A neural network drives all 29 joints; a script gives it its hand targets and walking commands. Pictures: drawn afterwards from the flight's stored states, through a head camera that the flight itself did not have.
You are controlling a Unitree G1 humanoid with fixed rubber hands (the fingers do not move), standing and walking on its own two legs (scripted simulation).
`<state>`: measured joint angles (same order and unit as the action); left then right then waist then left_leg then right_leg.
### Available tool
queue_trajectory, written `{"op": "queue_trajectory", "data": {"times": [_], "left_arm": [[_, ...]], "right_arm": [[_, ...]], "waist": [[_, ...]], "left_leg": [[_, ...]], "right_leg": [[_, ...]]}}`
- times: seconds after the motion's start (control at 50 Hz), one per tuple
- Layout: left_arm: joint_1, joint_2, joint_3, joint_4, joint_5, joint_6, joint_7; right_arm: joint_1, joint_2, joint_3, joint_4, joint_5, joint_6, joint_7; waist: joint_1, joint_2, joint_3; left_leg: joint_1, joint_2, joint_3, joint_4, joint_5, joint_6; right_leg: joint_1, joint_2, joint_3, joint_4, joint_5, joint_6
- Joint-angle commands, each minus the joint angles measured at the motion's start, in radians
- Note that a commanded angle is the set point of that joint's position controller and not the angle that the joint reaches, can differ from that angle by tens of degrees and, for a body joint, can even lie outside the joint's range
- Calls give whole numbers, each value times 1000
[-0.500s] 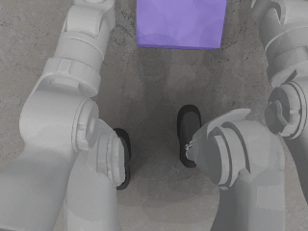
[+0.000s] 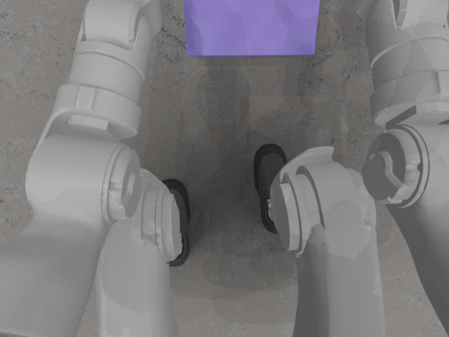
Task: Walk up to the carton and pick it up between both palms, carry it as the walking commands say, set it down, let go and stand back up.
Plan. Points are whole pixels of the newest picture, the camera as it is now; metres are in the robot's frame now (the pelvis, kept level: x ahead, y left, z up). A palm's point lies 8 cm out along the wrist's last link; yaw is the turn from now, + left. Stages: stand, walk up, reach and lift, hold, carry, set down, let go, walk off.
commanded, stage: reach and lift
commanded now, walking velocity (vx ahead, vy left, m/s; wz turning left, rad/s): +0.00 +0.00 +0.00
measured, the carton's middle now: out of the picture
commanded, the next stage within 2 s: none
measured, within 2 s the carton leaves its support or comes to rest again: neither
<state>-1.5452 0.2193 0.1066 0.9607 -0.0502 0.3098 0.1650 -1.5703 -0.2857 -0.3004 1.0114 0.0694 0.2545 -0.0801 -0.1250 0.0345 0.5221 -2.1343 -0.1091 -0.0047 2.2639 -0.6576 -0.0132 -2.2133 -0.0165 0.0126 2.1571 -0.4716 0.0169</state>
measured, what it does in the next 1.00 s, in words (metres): rises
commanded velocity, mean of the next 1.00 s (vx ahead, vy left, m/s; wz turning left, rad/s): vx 0.00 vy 0.00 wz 0.00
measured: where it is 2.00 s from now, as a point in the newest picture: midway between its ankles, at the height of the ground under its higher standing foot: (224, 219)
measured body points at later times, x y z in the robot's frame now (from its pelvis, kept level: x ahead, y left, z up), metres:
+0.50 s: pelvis +0.00 -0.01 +0.02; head +0.37 -0.05 +0.26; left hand +0.57 +0.03 -0.14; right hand +0.56 -0.23 -0.11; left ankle +0.10 +0.11 -0.33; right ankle +0.15 -0.13 -0.33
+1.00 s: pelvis -0.02 -0.01 +0.07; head +0.33 -0.07 +0.32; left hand +0.56 +0.03 -0.07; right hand +0.52 -0.21 -0.06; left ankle +0.10 +0.11 -0.33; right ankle +0.15 -0.13 -0.33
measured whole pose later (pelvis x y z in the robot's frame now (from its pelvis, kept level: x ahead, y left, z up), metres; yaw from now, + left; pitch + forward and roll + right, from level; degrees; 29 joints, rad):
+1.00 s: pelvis -0.02 -0.01 +0.07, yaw +1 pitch +27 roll +4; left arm -1.47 0.10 0.35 0.75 0.15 0.42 0.18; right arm -1.42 -0.02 -0.39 0.61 -0.08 0.35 -0.40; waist -0.12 0.03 0.52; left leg -1.90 -0.11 0.00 2.02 -0.59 -0.05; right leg -2.01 0.07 0.08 1.95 -0.41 0.04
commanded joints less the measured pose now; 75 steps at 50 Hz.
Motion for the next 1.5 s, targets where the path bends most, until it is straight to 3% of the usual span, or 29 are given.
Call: {"op": "queue_trajectory", "data": {"times": [0.0, 0.14, 0.2, 0.24, 0.26, 0.28, 0.34, 0.38, 0.4, 0.48, 0.5, 0.54, 0.56, 0.64, 0.68, 0.82, 0.88, 0.9, 0.92, 0.98, 1.02, 1.12, 1.16, 1.18, 1.2, 1.28, 1.32, 1.36, 1.48], "left_arm": [[-778, -976, -273, -318, -139, -95, -264], [-710, -1013, -195, -266, -39, -74, -274], [-824, -994, -282, -470, -113, -86, -274], [-831, -1005, -273, -386, -103, -78, -274], [-777, -996, -262, -400, -91, -73, -270], [-725, -983, -245, -338, -66, -67, -277], [-712, -1027, -298, -423, -65, -67, -270], [-700, -1063, -274, -404, -38, -56, -278], [-758, -1071, -310, -471, -85, -69, -266], [-839, -1050, -408, -580, -96, -58, -248], [-794, -1027, -333, -477, -61, -65, -255], [-727, -1002, -257, -440, -5, -59, -272], [-775, -1022, -318, -549, -45, -69, -264], [-786, -1042, -324, -528, -52, -51, -281], [-785, -1046, -305, -473, -33, -40, -282], [-824, -1113, -276, -468, -44, -16, -307], [-743, -1107, -248, -351, 10, 15, -313], [-690, -1108, -189, -262, 48, 11, -312], [-714, -1120, -232, -411, 13, -3, -307], [-714, -1172, -265, -416, -17, 12, -312], [-728, -1194, -296, -394, -32, 10, -316], [-753, -1168, -317, -454, -33, 15, -304], [-703, -1164, -352, -480, -21, 23, -300], [-743, -1177, -356, -510, -57, 14, -297], [-710, -1219, -385, -492, -50, 25, -293], [-642, -1206, -328, -456, -18, 26, -301], [-694, -1223, -397, -586, -84, 20, -296], [-633, -1204, -316, -392, -35, 29, -300], [-685, -1179, -376, -540, -43, 32, -297]], "right_arm": [[-536, 1057, 292, -181, 81, 22, 301], [-452, 1128, 284, -115, 47, 54, 331], [-512, 1164, 354, -297, 78, 54, 304], [-470, 1128, 337, -192, 52, 70, 294], [-519, 1162, 357, -238, 76, 67, 297], [-413, 1123, 325, -125, 40, 80, 295], [-414, 1223, 393, -254, 73, 76, 294], [-370, 1240, 379, -168, 62, 86, 290], [-360, 1221, 377, -196, 37, 85, 295], [-390, 1253, 459, -311, 90, 90, 268], [-367, 1274, 415, -198, 37, 102, 267], [-294, 1328, 396, -113, 22, 115, 272], [-363, 1330, 452, -283, 45, 99, 267], [-415, 1301, 490, -294, 48, 107, 237], [-466, 1333, 512, -311, 59, 112, 226], [-462, 1276, 477, -316, 8, 124, 213], [-530, 1275, 482, -377, 13, 126, 216], [-400, 1273, 419, -193, -53, 136, 224], [-471, 1331, 501, -319, 9, 128, 229], [-575, 1291, 572, -480, 24, 133, 211], [-481, 1302, 526, -330, 15, 140, 210], [-380, 1330, 515, -305, -8, 157, 229], [-433, 1334, 572, -471, 33, 142, 225], [-474, 1310, 570, -466, 47, 147, 227], [-407, 1295, 567, -401, 29, 155, 226], [-366, 1317, 544, -349, 4, 163, 237], [-432, 1352, 630, -529, 65, 155, 216], [-451, 1319, 609, -431, 42, 160, 211], [-393, 1379, 623, -432, 47, 172, 211]], "waist": [[-67, 106, -1645], [-19, 111, -1645], [-36, 55, -1934], [-58, 22, -1805], [-7, 46, -1894], [-41, 21, -1724], [4, 22, -2043], [-6, 51, -1978], [-88, -11, -2026], [-59, 59, -2240], [-41, -22, -2041], [43, -3, -1922], [30, -14, -2141], [-1, -43, -2200], [66, -38, -2198], [-34, -47, -2205], [25, -42, -2132], [20, -17, -1928], [62, -30, -2187], [12, -97, -2334], [-35, -59, -2213], [-32, -32, -2276], [30, -3, -2348], [-32, -13, -2400], [-24, 45, -2383], [-22, 16, -2271], [-33, -18, -2544], [24, -39, -2209], [30, -34, -2464]], "left_leg": [[525, -79, 65, -250, 324, 9], [583, -75, 54, -292, 301, 6], [578, -89, 65, -274, 383, 9], [489, -83, 74, -279, 328, 7], [612, -98, 68, -301, 380, 10], [440, -73, 71, -289, 287, 7], [595, -90, 83, -301, 386, 16], [573, -89, 63, -318, 367, 10], [637, -85, 49, -319, 398, 4], [729, -89, 66, -324, 467, -2], [563, -88, 65, -351, 331, 5], [458, -84, 87, -364, 286, 16], [562, -97, 92, -362, 351, 21], [603, -91, 91, -394, 292, 21], [572, -88, 92, -398, 272, 20], [560, -94, 71, -444, 227, 16], [555, -95, 83, -477, 187, 26], [479, -84, 72, -478, 131, 24], [614, -93, 64, -479, 214, 29], [649, -100, 69, -487, 273, 33], [593, -98, 73, -503, 204, 22], [700, -93, 61, -530, 235, 9], [733, -98, 62, -548, 300, 9], [777, -89, 53, -538, 291, 3], [757, -96, 56, -546, 280, -5], [753, -92, 50, -577, 256, 7], [870, -100, 43, -576, 335, 15], [694, -96, 57, -593, 206, 19], [856, -90, 43, -629, 239, 17]], "right_leg": [[759, 115, -77, -135, 349, -41], [726, 123, -98, -151, 283, -22], [989, 136, -67, -144, 479, -11], [933, 126, -84, -136, 422, -15], [963, 133, -86, -154, 440, -6], [916, 125, -73, -163, 389, -18], [1029, 138, -78, -147, 478, -8], [1000, 137, -90, -152, 460, -10], [971, 140, -113, -150, 474, -7], [1080, 141, -99, -180, 538, 2], [1026, 143, -98, -203, 425, 9], [1002, 143, -56, -225, 399, 7], [1117, 153, -48, -221, 477, 6], [1194, 157, -88, -239, 409, 19], [1185, 143, -41, -258, 371, 23], [1223, 155, -49, -329, 319, 12], [1198, 154, -61, -353, 244, 23], [1040, 148, -52, -353, 157, 9], [1190, 156, -39, -356, 250, 11], [1329, 162, -61, -357, 340, 32], [1249, 161, -69, -384, 254, 21], [1209, 163, -92, -390, 282, 15], [1311, 168, -53, -408, 378, 12], [1276, 165, -80, -400, 343, 8], [1285, 166, -73, -406, 333, -2], [1266, 159, -57, -457, 289, 5], [1449, 170, -61, -448, 383, 22], [1308, 154, -29, -488, 216, 21], [1414, 172, -33, -510, 241, 28]]}}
